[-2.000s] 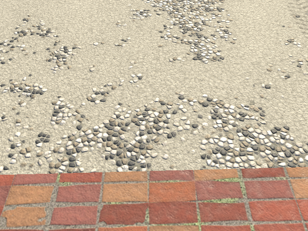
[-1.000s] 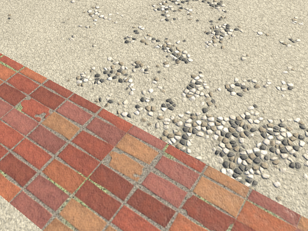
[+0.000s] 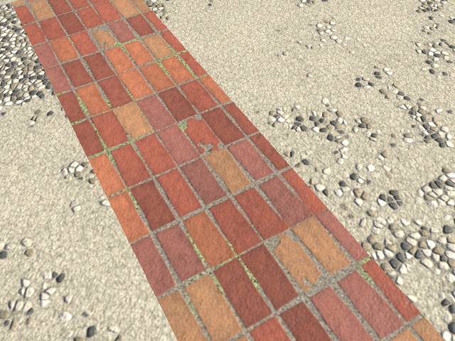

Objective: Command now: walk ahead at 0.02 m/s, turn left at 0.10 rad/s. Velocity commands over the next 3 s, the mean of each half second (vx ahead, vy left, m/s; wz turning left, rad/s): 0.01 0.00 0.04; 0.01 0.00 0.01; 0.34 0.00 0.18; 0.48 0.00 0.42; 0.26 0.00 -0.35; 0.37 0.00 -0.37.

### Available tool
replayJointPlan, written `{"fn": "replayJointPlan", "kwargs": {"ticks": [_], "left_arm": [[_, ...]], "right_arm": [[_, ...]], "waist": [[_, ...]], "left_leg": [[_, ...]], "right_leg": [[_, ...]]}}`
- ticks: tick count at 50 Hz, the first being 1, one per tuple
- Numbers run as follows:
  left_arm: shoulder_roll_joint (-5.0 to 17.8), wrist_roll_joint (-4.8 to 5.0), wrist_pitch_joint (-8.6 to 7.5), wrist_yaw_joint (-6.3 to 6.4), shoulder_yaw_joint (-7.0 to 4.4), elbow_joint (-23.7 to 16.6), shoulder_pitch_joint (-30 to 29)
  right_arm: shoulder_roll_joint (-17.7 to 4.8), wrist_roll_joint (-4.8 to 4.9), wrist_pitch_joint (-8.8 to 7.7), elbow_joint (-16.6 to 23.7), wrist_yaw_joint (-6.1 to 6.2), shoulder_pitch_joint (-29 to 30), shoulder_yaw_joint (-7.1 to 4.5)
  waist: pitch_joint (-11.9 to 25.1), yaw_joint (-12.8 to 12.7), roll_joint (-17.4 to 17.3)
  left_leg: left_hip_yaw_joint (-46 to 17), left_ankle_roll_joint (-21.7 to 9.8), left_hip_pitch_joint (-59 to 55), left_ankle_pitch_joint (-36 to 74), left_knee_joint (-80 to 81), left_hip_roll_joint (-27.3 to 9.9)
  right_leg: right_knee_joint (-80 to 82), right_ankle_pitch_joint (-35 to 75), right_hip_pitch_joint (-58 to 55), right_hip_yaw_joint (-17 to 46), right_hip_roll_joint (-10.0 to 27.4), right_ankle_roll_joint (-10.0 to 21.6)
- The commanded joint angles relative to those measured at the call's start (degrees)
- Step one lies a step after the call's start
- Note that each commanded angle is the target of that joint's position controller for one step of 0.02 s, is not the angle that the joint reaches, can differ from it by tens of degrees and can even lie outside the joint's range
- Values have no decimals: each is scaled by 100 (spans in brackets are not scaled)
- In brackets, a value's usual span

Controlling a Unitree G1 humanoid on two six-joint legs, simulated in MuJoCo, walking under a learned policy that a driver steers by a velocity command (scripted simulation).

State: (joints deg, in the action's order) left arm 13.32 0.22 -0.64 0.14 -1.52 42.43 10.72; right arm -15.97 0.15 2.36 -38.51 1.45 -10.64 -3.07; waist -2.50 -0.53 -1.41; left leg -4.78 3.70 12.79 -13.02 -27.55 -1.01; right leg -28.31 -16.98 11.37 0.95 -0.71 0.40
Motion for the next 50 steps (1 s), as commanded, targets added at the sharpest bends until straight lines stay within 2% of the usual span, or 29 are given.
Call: {"fn": "replayJointPlan", "kwargs": {"ticks": [1,2,3,4,7,17,30,47,48,50], "left_arm": [[778,-141,-213,-70,-152,-292,366],[745,-162,-230,-79,-119,-250,173],[807,-133,-217,-83,-124,-268,-83],[751,-103,-188,-68,-114,-267,-155],[749,-80,-85,-25,-107,-234,-50],[781,-59,3,100,-112,78,84],[762,-49,30,218,-107,610,343],[579,-41,-6,253,-32,1278,726],[510,-37,0,256,-13,1364,855],[573,25,11,284,-36,1366,835]], "right_arm": [[-1077,-71,-72,375,69,41,-246],[-765,-66,-63,338,22,47,-207],[-575,-81,-73,339,-15,56,-158],[-533,-105,-90,297,-19,57,-140],[-489,-83,-165,238,-20,25,-106],[-412,-65,-243,11,-8,30,-51],[-310,-46,-269,-605,15,-54,-32],[-254,-12,-226,-1559,72,-197,2],[-212,-10,-215,-1652,79,-295,14],[-337,54,-193,-1720,96,-364,-33]], "waist": [[826,-298,-222],[875,-93,-316],[684,34,-174],[608,39,-155],[405,-6,-259],[305,-29,11],[171,-32,52],[-22,-3,114],[105,-2,92],[-192,42,61]], "left_leg": [[-406,-480,-1242,2420,80,-461],[-298,-630,-969,1762,-15,-341],[-307,-625,-806,1494,41,-269],[-315,-587,-687,1431,74,-245],[-314,-550,-446,1571,67,-208],[-320,-579,-289,1400,89,-150],[-178,-536,-226,998,180,-22],[-20,-457,-145,674,269,91],[32,-473,-186,37,310,148],[42,-642,215,-2183,311,250]], "right_leg": [[412,1480,244,387,477,175],[378,931,43,126,303,-38],[257,829,102,60,248,-127],[193,909,118,38,253,-135],[128,1078,97,48,272,-132],[158,1029,-50,57,303,-270],[267,833,-11,34,287,-304],[387,649,120,-26,209,-228],[384,98,79,-110,133,-205],[211,-1575,426,-167,2,-5]]}}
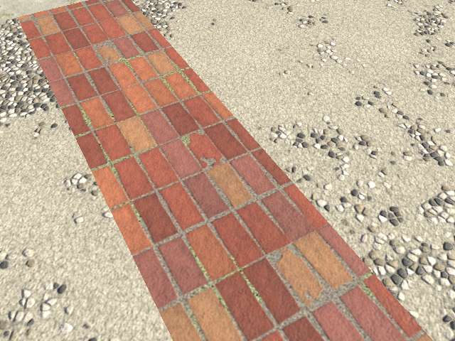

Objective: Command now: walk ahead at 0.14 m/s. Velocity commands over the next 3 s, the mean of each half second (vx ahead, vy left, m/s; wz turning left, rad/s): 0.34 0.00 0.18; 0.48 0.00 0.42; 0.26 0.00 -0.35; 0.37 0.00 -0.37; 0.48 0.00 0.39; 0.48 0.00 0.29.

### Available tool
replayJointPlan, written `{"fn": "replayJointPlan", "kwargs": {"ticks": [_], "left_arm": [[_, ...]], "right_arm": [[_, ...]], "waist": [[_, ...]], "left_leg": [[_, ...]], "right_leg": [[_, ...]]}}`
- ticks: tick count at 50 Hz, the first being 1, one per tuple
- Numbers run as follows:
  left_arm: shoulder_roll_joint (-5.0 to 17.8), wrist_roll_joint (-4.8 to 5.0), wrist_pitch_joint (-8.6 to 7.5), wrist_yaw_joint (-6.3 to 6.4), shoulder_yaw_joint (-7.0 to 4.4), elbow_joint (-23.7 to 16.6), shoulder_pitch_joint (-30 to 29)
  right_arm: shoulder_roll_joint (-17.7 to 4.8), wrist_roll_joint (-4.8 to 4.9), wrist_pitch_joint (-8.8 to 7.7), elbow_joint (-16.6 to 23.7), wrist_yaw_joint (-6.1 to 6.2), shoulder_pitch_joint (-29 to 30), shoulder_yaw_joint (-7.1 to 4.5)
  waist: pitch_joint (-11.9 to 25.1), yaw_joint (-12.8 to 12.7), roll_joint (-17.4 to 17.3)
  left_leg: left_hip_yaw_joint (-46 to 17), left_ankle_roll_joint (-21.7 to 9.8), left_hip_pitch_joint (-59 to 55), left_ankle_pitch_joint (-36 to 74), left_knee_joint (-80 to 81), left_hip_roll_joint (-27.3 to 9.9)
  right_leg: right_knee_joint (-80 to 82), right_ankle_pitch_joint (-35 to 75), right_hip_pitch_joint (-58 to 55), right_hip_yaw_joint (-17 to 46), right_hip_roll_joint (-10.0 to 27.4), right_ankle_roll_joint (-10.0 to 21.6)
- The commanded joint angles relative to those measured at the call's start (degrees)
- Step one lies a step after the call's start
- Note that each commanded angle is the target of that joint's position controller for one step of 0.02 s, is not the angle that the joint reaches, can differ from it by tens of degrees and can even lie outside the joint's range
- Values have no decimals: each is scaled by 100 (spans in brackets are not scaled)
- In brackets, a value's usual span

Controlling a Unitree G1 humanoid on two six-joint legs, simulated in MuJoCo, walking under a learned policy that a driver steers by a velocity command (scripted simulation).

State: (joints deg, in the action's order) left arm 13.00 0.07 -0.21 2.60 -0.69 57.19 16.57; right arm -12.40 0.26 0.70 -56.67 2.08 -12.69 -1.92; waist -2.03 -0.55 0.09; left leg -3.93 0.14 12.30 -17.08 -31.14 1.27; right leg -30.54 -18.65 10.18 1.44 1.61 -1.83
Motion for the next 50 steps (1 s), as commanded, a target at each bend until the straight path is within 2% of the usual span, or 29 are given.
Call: {"fn": "replayJointPlan", "kwargs": {"ticks": [1,3,7,9,10,11,12,13,14,15,18,20,21,23,25,27,28,29,30,31,32,33,34,36,39,42,44,47,50], "left_arm": [[617,52,-60,47,-117,-161,210],[529,87,-201,20,-93,-196,282],[382,125,-491,-122,-73,-245,366],[367,151,-603,-181,-73,-213,601],[476,168,-655,-192,-108,-120,966],[777,200,-685,-196,-203,104,1702],[1322,190,-690,-221,-364,316,2295],[1137,72,-699,-224,-337,328,2469],[876,-46,-687,-212,-274,322,2416],[748,-71,-649,-216,-245,265,2253],[421,-24,-479,-179,-112,69,1314],[638,-4,-477,-105,-127,-122,749],[860,10,-511,-80,-183,-114,815],[1177,85,-549,-80,-282,-45,965],[1192,114,-504,-86,-313,-61,892],[1164,11,-391,-69,-300,-190,885],[1006,-122,-400,-57,-227,-394,910],[-10,-133,-573,-151,57,-686,1586],[622,118,-797,-193,-81,-812,816],[934,309,-906,-218,-179,-1029,335],[986,230,-957,-172,-187,-1058,157],[1016,116,-933,-126,-251,-1030,155],[1025,63,-854,-121,-283,-1031,283],[924,-30,-716,-132,-304,-1110,240],[865,-141,-624,-104,-325,-1471,-524],[716,-115,-661,-131,-293,-1770,-1317],[572,-80,-718,-224,-228,-1797,-1542],[583,-2,-772,-338,-195,-1933,-1959],[680,39,-810,-459,-178,-2170,-2329]], "right_arm": [[-709,51,-57,111,32,-146,-150],[-698,103,-204,105,-6,-223,-149],[-762,168,-438,42,-108,-444,-172],[-722,183,-507,116,-140,-281,-148],[-610,200,-550,223,-155,-5,-107],[-385,195,-642,428,-173,436,-39],[-246,194,-770,684,-225,757,12],[-523,187,-828,831,-252,1152,-29],[-552,243,-837,852,-280,1143,-54],[-489,300,-815,846,-302,1003,-37],[-259,271,-697,979,-372,1008,21],[-86,121,-620,1110,-489,1090,116],[-57,86,-585,1169,-530,1167,137],[-300,88,-488,1292,-528,1168,68],[-621,103,-436,1343,-507,896,-76],[-1113,159,-365,1002,-500,-382,-382],[-1555,190,-294,860,-408,-1143,-558],[-2057,108,-339,950,-420,-1117,-565],[-1517,134,-429,969,-430,-1039,-444],[-1292,69,-517,987,-429,-719,-373],[-1183,56,-580,1138,-445,-222,-330],[-1088,11,-599,1264,-456,150,-300],[-985,-59,-603,1355,-438,355,-264],[-928,-12,-610,1380,-389,346,-250],[-1088,39,-612,1295,-250,-94,-286],[-1160,59,-555,1229,-145,-472,-305],[-1079,89,-546,1136,-104,-639,-267],[-1047,79,-560,943,-108,-983,-228],[-1095,13,-489,790,-105,-1293,-227]], "waist": [[-505,50,-123],[-764,56,-228],[-614,73,-435],[-618,-77,-383],[-646,-291,-99],[-629,-604,617],[-566,-741,1600],[-715,-886,1312],[-683,-769,811],[-507,-652,641],[-719,-272,557],[-586,-102,586],[-451,-117,664],[-376,7,707],[-136,319,742],[650,952,585],[993,1200,-199],[1940,450,-1780],[1656,765,-1081],[758,622,-865],[482,378,-161],[340,131,-17],[334,-90,-176],[218,-194,-301],[-73,-18,-199],[-113,257,-277],[-22,409,-371],[-109,638,-365],[-174,747,-320]], "left_leg": [[-171,-385,548,-2432,750,-56],[-491,-556,704,-2685,841,-280],[-1146,-864,442,-2457,986,-642],[-1115,-891,669,-2105,851,-585],[-785,-783,1250,-1681,407,-328],[-105,-543,2220,-955,-671,112],[347,-371,3293,-554,-1968,265],[68,-360,4273,-1684,-3091,37],[-314,-466,4755,-1707,-3847,-149],[-361,-545,5005,-1432,-4157,-264],[-67,-464,4337,-365,-3093,-545],[511,-253,2552,906,-1768,-492],[717,-200,1716,1266,-1366,-378],[817,-307,1162,1293,-1139,-233],[940,-593,844,1058,-819,-4],[999,-916,-833,1084,-513,383],[-390,-1180,-2152,505,-308,-334],[-4129,-2332,-3297,-1259,1024,-1968],[-4795,-2156,-2978,-1690,1916,-1943],[-3941,-1871,-2265,-1271,1901,-1841],[-3199,-1703,-1410,-443,1870,-1601],[-2554,-1594,-701,179,1885,-1313],[-2160,-1543,-284,431,2006,-1096],[-1748,-1605,165,876,2169,-929],[-1412,-1626,434,1157,2279,-775],[-1305,-1411,308,1162,2150,-612],[-1053,-1264,168,1179,2137,-586],[-1085,-1224,-367,1233,2004,-827],[-1162,-1219,-1584,2185,1600,-1247]], "right_leg": [[423,-1972,795,-120,-193,332],[338,-2107,1052,67,-81,492],[-19,-1462,1083,123,-123,631],[123,-1295,703,269,-111,781],[473,-1321,59,572,28,922],[1003,-1198,-951,1408,465,1171],[1605,-372,-1897,2991,1602,1630],[1662,877,-2269,3593,2243,1889],[1431,1555,-2564,3240,2252,1815],[1419,1879,-2810,2685,2124,1655],[2117,1998,-1844,994,1558,1011],[2414,1723,-449,-113,959,767],[2558,1713,-33,-356,900,766],[2431,2457,-184,-485,1163,797],[1505,4416,-756,-708,1317,646],[-524,5314,-528,-947,1108,396],[-2442,3498,799,-1028,777,174],[-4556,-1246,2571,-361,-405,-55],[-5159,-1201,3104,581,-261,158],[-5102,-633,3572,462,-6,354],[-4685,-77,3221,467,299,435],[-4247,194,2811,458,475,427],[-3988,364,2424,538,619,416],[-3524,471,2229,423,654,283],[-2497,1245,2613,257,514,-13],[-1117,2269,2645,256,258,-117],[-387,2911,2315,97,165,-84],[-35,3133,2354,47,162,60],[169,2301,3094,-17,122,344]]}}
Over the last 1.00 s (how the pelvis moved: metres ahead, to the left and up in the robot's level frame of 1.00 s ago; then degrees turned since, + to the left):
0.00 0.02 0.00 0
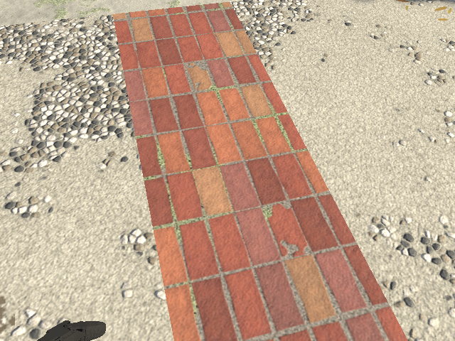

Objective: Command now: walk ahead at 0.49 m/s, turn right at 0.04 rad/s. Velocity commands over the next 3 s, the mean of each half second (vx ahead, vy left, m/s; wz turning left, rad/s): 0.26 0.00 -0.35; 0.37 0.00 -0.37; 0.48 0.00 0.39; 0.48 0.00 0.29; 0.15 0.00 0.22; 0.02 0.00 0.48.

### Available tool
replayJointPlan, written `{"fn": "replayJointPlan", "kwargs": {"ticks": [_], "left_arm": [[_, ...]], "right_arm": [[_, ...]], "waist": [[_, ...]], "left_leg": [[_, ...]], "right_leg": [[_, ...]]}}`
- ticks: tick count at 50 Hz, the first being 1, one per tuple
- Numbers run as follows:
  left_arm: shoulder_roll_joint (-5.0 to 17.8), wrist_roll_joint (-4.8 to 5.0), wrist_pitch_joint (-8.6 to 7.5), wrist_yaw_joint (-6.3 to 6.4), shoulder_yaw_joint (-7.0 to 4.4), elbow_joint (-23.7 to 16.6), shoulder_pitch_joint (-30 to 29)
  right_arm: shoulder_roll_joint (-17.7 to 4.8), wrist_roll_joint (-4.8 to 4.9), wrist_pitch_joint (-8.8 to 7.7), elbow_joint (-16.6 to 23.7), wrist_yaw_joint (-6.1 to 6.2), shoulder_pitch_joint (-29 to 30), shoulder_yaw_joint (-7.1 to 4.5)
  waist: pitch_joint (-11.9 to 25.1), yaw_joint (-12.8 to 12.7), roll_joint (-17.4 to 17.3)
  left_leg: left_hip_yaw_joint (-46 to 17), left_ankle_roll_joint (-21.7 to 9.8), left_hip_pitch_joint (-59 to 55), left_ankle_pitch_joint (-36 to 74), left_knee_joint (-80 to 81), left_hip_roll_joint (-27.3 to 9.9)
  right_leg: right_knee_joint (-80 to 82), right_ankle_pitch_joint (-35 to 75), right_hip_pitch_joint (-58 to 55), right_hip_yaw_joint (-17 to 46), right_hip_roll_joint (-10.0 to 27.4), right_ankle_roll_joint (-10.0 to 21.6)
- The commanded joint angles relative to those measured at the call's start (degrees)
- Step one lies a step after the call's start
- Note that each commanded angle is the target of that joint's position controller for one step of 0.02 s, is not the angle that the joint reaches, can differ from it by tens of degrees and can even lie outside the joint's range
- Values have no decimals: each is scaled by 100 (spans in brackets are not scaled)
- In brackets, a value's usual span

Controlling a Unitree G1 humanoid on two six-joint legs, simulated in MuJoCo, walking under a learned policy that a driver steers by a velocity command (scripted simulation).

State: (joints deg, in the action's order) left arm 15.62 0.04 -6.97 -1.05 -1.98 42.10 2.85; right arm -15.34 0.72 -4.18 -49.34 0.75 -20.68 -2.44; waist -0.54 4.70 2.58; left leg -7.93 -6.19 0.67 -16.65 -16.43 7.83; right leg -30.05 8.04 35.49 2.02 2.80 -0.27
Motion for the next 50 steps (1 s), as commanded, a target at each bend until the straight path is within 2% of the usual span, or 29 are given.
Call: {"fn": "replayJointPlan", "kwargs": {"ticks": [1,3,4,5,6,7,8,9,10,11,13,15,19,22,26,28,29,30,31,32,33,34,36,38,41,44,46,48,50], "left_arm": [[433,58,-138,-135,-44,-709,-962],[543,82,-125,-174,-86,-672,-537],[705,58,-116,-165,-172,-528,51],[898,17,-116,-157,-258,-311,987],[1337,-136,-100,-131,-330,-183,1880],[1363,-109,-48,-164,-342,-81,1951],[904,24,32,-130,-267,-142,1911],[836,50,94,-78,-232,-295,1347],[823,32,149,-55,-222,-402,1068],[837,28,189,-29,-226,-456,970],[867,-18,242,-8,-248,-488,922],[953,-7,288,18,-290,-510,900],[1130,100,501,172,-370,-490,1091],[1117,122,651,274,-379,-502,1200],[1090,105,727,316,-387,-557,1264],[1055,72,707,293,-375,-580,1269],[966,96,700,286,-345,-599,1187],[755,100,680,277,-278,-606,1225],[341,49,647,255,-149,-630,1399],[323,126,582,259,-130,-940,1384],[793,98,520,248,-232,-932,1410],[1043,93,527,227,-315,-862,1258],[961,59,572,193,-353,-797,1224],[671,76,504,108,-280,-857,1077],[442,93,427,70,-203,-959,849],[294,21,344,41,-120,-1111,379],[197,42,268,-2,-71,-1184,17],[267,100,210,-57,-91,-1234,-195],[412,154,153,-96,-147,-1278,-200]], "right_arm": [[-825,-46,32,25,34,-531,-181],[-915,-76,83,52,43,-364,-187],[-943,-124,121,87,46,-254,-173],[-945,-168,141,182,53,-22,-133],[-725,-290,82,367,63,-119,-39],[-254,-278,-18,216,-25,-968,101],[-949,-200,-99,231,-69,-633,-15],[-1040,-57,-140,486,-83,63,-59],[-995,-103,-152,600,-50,496,-49],[-942,-157,-120,691,-14,650,-75],[-710,-163,0,775,36,403,-64],[-562,-152,98,799,110,305,-43],[-551,-155,218,953,185,767,-69],[-556,-112,248,1116,166,1303,-85],[-639,-7,104,1302,30,1884,-112],[-753,23,-39,1281,-10,1741,-181],[-759,23,-113,1221,-18,1508,-212],[-868,-9,-164,1160,3,1246,-269],[-1100,-101,-173,1112,45,765,-322],[-1484,-242,-114,981,37,360,-419],[-1302,-148,-127,955,-7,369,-418],[-986,-62,-131,1013,0,521,-341],[-803,-23,-97,1047,22,731,-274],[-734,-99,-132,945,14,560,-228],[-765,-101,-182,778,-36,346,-230],[-887,-5,-142,641,-68,269,-232],[-1003,48,-92,554,-83,121,-242],[-1134,73,-45,457,-101,-120,-264],[-1202,119,3,402,-96,-204,-279]], "waist": [[-300,199,-587],[-6,-82,-740],[397,-404,-826],[988,-925,-773],[1886,-1061,83],[2450,-668,1420],[2233,-879,561],[1305,-826,203],[793,-766,-394],[511,-632,-630],[493,-348,-250],[579,-252,34],[876,-356,178],[774,-506,319],[411,-689,508],[318,-605,664],[305,-432,674],[399,-310,548],[884,-249,-178],[718,-295,-1534],[392,-299,-1480],[101,-242,-1117],[-38,-287,-979],[-100,-215,-985],[-119,-167,-940],[-194,-108,-856],[-254,13,-870],[-253,75,-900],[-226,-42,-996]], "left_leg": [[-727,-545,-723,2584,-19,-1989],[-457,-392,-879,4366,-525,-1937],[-271,-292,-815,5731,-1237,-1758],[-19,-84,-347,6024,-2337,-1504],[152,213,1162,4012,-4194,-1006],[305,674,3163,-1547,-5948,-97],[-183,650,3493,-1570,-6279,-416],[-57,716,3791,-1186,-6173,-666],[112,778,3793,-975,-5961,-803],[187,844,3714,-798,-5676,-886],[192,938,3273,-591,-5086,-954],[308,1076,3083,-393,-4426,-872],[291,1216,2853,490,-3452,-672],[150,1189,2895,760,-2879,-588],[6,1030,2739,596,-1812,-566],[79,891,2157,377,-1296,-536],[161,785,1676,597,-822,-577],[99,617,997,713,-471,-869],[-788,197,-59,413,-396,-1894],[-2644,-542,-599,-719,172,-2802],[-3269,-761,-486,-1438,316,-3094],[-2649,-629,-273,-1456,280,-2868],[-1697,-310,-84,-904,364,-2405],[-1035,-324,238,-131,574,-2116],[-523,-489,323,517,754,-2020],[-214,-528,412,1133,788,-1926],[-52,-499,612,1409,697,-1840],[-141,-501,645,1501,555,-1924],[-414,-434,546,1487,381,-2104]], "right_leg": [[163,-691,644,-116,-30,296],[249,-1241,-68,-343,-296,535],[286,-1243,-949,-512,-553,688],[414,-432,-2290,-302,-402,943],[44,1355,-4370,1212,738,1520],[283,2277,-6055,3417,1957,2432],[539,1752,-5767,3395,1717,2162],[635,2050,-4913,2585,1514,1934],[796,2458,-4093,2107,1272,1815],[975,2522,-3508,1880,1102,1763],[1195,2378,-2861,1593,794,1708],[1184,2621,-2480,1323,603,1672],[980,2007,-2259,1346,409,1367],[920,861,-2305,1704,356,1150],[1216,-2421,-2308,2494,378,1206],[1099,-2743,-2202,2783,330,1180],[891,-2739,-2070,2793,210,1097],[487,-2907,-1783,2631,-17,918],[-677,-3954,-1191,2035,-400,647],[-1740,-4626,283,997,-1069,439],[-2550,-4301,874,920,-568,260],[-2858,-3837,1012,868,-355,141],[-3144,-3154,1050,657,-143,-47],[-3270,-2547,892,460,-34,-90],[-2830,-2065,849,356,14,-137],[-1734,-1555,548,36,136,-153],[-964,-1348,42,-136,38,-173],[-518,-1374,-386,-233,-125,-174],[-133,-1478,-759,-158,-193,-57]]}}
Over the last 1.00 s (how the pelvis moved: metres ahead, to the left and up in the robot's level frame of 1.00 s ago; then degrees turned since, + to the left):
0.42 0.11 0.01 20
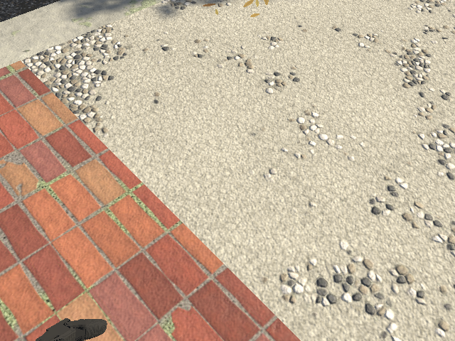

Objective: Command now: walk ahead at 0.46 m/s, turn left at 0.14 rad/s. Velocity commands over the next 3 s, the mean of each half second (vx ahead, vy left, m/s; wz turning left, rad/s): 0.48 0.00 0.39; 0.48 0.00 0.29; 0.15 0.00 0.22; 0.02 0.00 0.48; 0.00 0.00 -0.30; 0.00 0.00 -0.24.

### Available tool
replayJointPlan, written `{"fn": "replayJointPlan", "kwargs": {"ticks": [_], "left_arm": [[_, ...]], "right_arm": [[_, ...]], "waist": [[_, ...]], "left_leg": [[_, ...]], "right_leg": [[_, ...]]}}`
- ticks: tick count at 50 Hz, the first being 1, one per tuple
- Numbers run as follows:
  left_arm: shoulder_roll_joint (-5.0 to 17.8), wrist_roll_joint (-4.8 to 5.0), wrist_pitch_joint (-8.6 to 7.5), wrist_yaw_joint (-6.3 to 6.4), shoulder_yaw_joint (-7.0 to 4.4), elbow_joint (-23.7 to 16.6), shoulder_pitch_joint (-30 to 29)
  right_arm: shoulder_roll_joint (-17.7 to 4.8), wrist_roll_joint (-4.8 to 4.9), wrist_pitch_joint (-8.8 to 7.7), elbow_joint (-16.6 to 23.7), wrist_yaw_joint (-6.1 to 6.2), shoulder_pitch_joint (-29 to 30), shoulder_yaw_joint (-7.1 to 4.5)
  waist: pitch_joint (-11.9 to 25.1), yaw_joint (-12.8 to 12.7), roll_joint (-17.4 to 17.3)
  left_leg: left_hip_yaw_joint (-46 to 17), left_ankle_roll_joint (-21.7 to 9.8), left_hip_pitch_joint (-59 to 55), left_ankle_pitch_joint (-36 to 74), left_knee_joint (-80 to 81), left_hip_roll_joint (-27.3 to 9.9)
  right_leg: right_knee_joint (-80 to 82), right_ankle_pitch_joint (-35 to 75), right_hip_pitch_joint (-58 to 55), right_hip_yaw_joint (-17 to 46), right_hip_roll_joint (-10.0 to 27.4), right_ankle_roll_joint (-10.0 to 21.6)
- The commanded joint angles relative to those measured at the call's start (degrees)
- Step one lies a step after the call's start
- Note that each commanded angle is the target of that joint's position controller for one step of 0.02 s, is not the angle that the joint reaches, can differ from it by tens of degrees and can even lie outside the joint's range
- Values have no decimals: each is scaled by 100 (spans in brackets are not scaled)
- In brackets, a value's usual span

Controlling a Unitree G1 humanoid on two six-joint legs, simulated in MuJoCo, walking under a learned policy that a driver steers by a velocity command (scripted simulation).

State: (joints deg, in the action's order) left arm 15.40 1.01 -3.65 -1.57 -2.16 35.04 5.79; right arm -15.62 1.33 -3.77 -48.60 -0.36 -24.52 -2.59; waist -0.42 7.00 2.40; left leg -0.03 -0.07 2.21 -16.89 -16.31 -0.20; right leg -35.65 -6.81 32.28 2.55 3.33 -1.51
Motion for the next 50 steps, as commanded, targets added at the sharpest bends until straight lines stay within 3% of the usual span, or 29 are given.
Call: {"fn": "replayJointPlan", "kwargs": {"ticks": [1,2,3,4,5,6,7,8,9,11,15,19,22,24,26,27,28,29,30,31,32,33,34,35,37,39,41,46,50], "left_arm": [[524,69,-201,-47,-173,-542,-332],[621,61,-211,-26,-236,-433,21],[837,19,-201,39,-356,-254,616],[1181,-106,-181,123,-468,-141,1568],[1684,-209,-93,140,-579,-54,2028],[1246,-193,-93,118,-480,15,2117],[950,-127,-104,106,-373,46,1773],[743,-108,-118,87,-308,46,1418],[569,-115,-134,64,-264,78,1127],[423,-156,-217,51,-255,162,828],[579,-151,-330,96,-356,408,811],[809,-126,-284,170,-428,594,897],[991,-47,-218,202,-488,746,1112],[1082,18,-148,203,-525,839,1226],[1236,54,-65,216,-563,878,1232],[1341,75,-20,231,-588,872,1213],[1387,102,36,245,-591,855,1145],[1268,95,46,270,-528,821,1171],[755,-120,0,272,-354,621,1404],[356,-140,-196,216,-163,351,1580],[930,72,-343,148,-289,259,882],[954,170,-420,124,-278,158,616],[875,51,-448,176,-264,224,607],[929,-87,-418,211,-309,279,656],[870,-134,-280,176,-316,390,912],[694,-147,-163,160,-264,510,990],[587,-124,-109,167,-212,427,613],[452,-14,-159,51,-123,310,-143],[424,-41,-221,-114,-104,174,-418]], "right_arm": [[-1210,75,-12,316,29,221,-276],[-1203,88,7,317,45,301,-270],[-1059,53,-5,323,46,276,-222],[-695,-57,-46,472,31,395,-86],[-103,-49,-132,654,64,-153,87],[-645,84,-169,574,78,-91,-57],[-907,169,-153,643,65,218,-162],[-852,128,-115,645,70,423,-164],[-776,61,-71,647,71,546,-176],[-546,54,66,607,54,482,-175],[-326,5,189,814,28,829,-150],[-232,-7,143,1058,-127,1525,-84],[-255,2,142,1316,-237,2085,-65],[-329,8,151,1482,-292,2332,-86],[-459,-6,172,1602,-325,2323,-153],[-585,-15,196,1599,-321,2089,-225],[-785,-5,219,1463,-301,1430,-354],[-1139,13,257,1203,-221,450,-557],[-1744,42,305,1086,-90,-121,-726],[-2013,28,196,1321,-125,149,-683],[-1444,-7,105,1346,-180,151,-525],[-1221,-32,39,1292,-185,318,-454],[-1078,-21,14,1323,-175,697,-405],[-888,-54,7,1393,-154,1018,-346],[-772,-138,-14,1469,-106,1276,-296],[-762,-138,-78,1318,-65,1167,-267],[-816,-141,-109,1157,-18,990,-261],[-908,-151,-137,878,26,736,-230],[-917,-192,-58,628,59,659,-214]], "waist": [[-182,-437,-1020],[-34,-700,-973],[348,-986,-846],[1155,-1458,-421],[1932,-1321,1236],[1803,-1428,1037],[1025,-1310,812],[623,-1158,617],[308,-1016,524],[37,-759,547],[-221,-653,212],[-402,-843,101],[-566,-1010,-3],[-611,-1044,-12],[-434,-919,97],[-174,-749,208],[225,-348,199],[746,132,52],[1216,98,-1102],[2113,-358,-1788],[1877,15,-937],[1117,-101,-826],[674,-388,-333],[468,-601,-378],[432,-833,-532],[368,-840,-506],[152,-698,-541],[-180,-315,-586],[-309,-226,-499]], "left_leg": [[-1299,-969,372,1567,238,-1364],[-1223,-850,468,1855,-56,-1297],[-999,-685,715,2351,-757,-1015],[-718,-437,1577,1524,-2278,-666],[-131,-62,3507,-1089,-4243,82],[-736,-36,4013,-1565,-5206,-34],[-768,-75,4323,-1107,-5486,-271],[-643,-71,4204,-678,-5410,-457],[-609,-48,4080,-353,-5219,-566],[-587,-15,3619,66,-5046,-692],[-647,89,3874,688,-4479,-721],[-375,20,3684,1733,-3123,-667],[-130,-128,3635,1800,-2494,-622],[21,-276,3651,1506,-2234,-553],[317,-481,3273,978,-2092,-287],[513,-603,2808,670,-2100,-55],[680,-763,1910,622,-1933,233],[587,-982,366,879,-1694,444],[-1453,-1521,-1450,786,-1496,-743],[-4745,-2532,-2470,-412,-399,-1887],[-4488,-2187,-2322,-579,12,-1824],[-3658,-1965,-1614,-254,13,-1643],[-3022,-1760,-754,329,-12,-1374],[-2558,-1648,-104,966,39,-1172],[-2147,-1660,514,1705,262,-1035],[-1598,-1659,797,2363,419,-964],[-1211,-1555,826,2560,552,-892],[-619,-1195,559,1802,792,-844],[-222,-1049,77,3153,333,-999]], "right_leg": [[655,-6,-777,-183,-273,155],[956,127,-1419,-225,-321,275],[1087,137,-2461,-221,-305,427],[930,94,-3999,606,599,769],[1326,-807,-5566,2799,2081,1495],[1757,-1609,-5149,3560,2103,1635],[1852,-1593,-4566,2732,1924,1465],[1998,-1207,-3965,2048,1624,1323],[2195,-794,-3458,1568,1406,1258],[2537,-28,-2787,822,1170,1185],[2798,953,-2626,26,1230,1275],[2880,1044,-2688,-694,1138,1149],[2849,1027,-2998,-981,1264,1053],[2664,1270,-3367,-1116,1357,965],[2118,2648,-3639,-1296,1378,851],[1576,3673,-3713,-1388,1348,786],[604,4349,-3579,-1534,1223,683],[-739,4048,-2843,-1655,990,474],[-2816,716,-878,-1661,488,141],[-4340,-2851,732,-388,-587,-53],[-4523,-2514,1325,348,-277,61],[-4191,-2017,1487,249,-69,193],[-3674,-1586,1199,239,185,214],[-3231,-1324,795,253,339,185],[-2938,-1001,292,195,438,80],[-2572,-614,197,34,447,-65],[-2011,31,443,-8,487,-153],[-414,1628,415,-131,322,-14],[280,1568,237,-235,33,183]]}}
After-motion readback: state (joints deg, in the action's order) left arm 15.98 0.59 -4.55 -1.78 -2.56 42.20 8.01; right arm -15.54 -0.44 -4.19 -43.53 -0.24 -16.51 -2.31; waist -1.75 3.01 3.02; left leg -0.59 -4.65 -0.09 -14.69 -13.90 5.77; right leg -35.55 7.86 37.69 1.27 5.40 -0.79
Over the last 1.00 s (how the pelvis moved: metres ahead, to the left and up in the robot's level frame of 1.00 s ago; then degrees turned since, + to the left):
0.39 -0.08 0.00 -26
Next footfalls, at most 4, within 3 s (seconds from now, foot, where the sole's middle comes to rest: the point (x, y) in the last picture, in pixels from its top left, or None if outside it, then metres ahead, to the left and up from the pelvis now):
0.08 right None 0.18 -0.14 -0.78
0.58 left None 0.41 0.17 -0.78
1.10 right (169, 252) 0.77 0.10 -0.78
1.58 left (103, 307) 0.61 0.30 -0.78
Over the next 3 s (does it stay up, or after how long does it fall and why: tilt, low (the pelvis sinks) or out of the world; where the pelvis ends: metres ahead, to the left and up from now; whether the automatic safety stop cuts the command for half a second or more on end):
stays up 0.69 0.13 0.00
